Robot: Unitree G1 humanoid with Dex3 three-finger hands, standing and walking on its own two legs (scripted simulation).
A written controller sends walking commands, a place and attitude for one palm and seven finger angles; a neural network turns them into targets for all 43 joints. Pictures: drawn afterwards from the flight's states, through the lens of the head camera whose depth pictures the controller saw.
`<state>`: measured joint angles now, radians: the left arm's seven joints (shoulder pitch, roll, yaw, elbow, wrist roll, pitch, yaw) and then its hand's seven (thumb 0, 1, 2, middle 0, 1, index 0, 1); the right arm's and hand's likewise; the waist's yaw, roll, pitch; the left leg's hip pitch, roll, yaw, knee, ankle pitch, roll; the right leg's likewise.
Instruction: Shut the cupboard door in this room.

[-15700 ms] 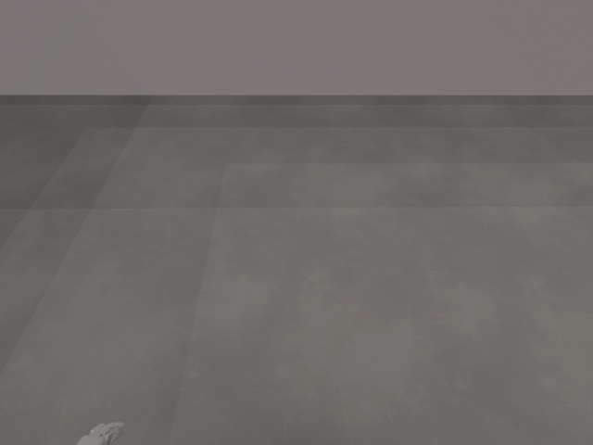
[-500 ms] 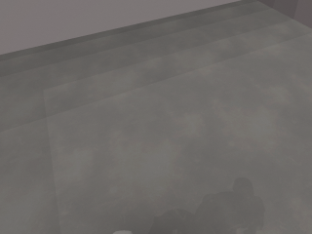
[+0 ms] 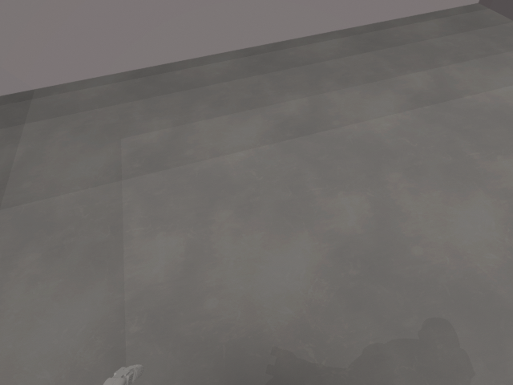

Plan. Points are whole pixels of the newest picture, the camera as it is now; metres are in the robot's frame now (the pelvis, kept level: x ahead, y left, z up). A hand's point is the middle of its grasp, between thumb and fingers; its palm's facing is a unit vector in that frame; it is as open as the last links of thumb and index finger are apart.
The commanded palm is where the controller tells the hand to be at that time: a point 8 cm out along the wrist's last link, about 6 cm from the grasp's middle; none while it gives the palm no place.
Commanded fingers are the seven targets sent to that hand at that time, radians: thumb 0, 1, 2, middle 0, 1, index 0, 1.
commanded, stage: turn or walk to find it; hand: left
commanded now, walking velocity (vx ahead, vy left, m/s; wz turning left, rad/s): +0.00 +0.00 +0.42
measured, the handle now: out of the picture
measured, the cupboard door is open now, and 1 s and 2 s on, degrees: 82 82 82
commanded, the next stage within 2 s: stand and wait in 1.26 s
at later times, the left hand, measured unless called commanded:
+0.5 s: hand out of the picture -0.06 +0.21 -0.18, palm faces +0.29 -0.93 -0.24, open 7.4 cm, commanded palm none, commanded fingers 0.00 0.90 0.90 -0.20 -0.30 -0.20 -0.30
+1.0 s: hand out of the picture +0.01 +0.21 -0.14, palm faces +0.39 -0.87 -0.29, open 7.4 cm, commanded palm none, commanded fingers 0.00 0.90 0.90 -0.20 -0.30 -0.20 -0.30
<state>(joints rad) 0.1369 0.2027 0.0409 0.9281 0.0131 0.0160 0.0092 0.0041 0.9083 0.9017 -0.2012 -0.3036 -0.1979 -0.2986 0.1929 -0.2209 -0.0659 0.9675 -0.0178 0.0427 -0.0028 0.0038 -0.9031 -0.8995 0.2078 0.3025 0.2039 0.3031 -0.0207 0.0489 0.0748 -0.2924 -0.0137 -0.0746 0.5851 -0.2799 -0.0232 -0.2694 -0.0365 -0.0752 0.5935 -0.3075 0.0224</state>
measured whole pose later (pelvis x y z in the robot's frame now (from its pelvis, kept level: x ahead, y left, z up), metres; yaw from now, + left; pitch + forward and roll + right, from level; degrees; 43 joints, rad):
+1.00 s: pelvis -0.03 -0.03 +0.00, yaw +25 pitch -1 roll +1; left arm 0.11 0.19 0.03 0.92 0.02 0.01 0.01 0.00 0.91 0.90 -0.20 -0.30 -0.20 -0.30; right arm 0.23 -0.22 -0.07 0.99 -0.02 0.05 -0.01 0.00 -0.90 -0.90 0.21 0.30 0.20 0.30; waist -0.04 0.06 0.08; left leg -0.31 -0.03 -0.08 0.68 -0.39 -0.02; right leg -0.28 -0.04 -0.08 0.60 -0.30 0.00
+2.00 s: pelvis -0.05 -0.07 +0.00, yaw +53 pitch -1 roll +1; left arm 0.11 0.19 0.03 0.89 0.02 0.01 0.01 0.00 0.91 0.90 -0.20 -0.30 -0.20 -0.30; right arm 0.23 -0.24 -0.09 0.97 -0.02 0.06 0.00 0.01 -0.90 -0.90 0.21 0.30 0.20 0.30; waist -0.04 0.07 0.08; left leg -0.37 -0.05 -0.12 0.75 -0.41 -0.02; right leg -0.27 -0.03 -0.08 0.60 -0.30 -0.02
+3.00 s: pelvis -0.07 -0.12 +0.00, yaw +82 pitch +0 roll +1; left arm 0.08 0.22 0.04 0.89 0.00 0.03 0.01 0.00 0.91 0.90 -0.20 -0.30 -0.20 -0.30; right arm 0.26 -0.21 -0.07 0.97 -0.02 0.05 0.00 0.00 -0.90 -0.90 0.21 0.30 0.20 0.30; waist -0.05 0.03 0.07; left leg -0.30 -0.07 -0.13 0.53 -0.24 -0.01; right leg -0.28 -0.03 -0.02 0.59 -0.32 0.07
